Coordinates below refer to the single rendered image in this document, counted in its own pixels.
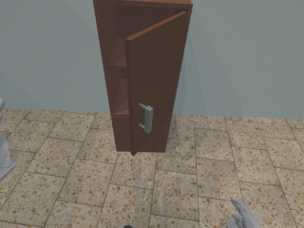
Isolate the right robot hand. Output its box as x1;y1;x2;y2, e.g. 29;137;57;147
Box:
226;197;261;228

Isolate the cupboard door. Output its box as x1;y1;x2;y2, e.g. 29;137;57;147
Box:
124;11;187;156

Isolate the left robot hand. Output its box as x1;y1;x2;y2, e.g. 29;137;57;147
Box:
0;98;16;181

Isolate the handle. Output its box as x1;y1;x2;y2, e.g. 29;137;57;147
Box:
139;103;154;134

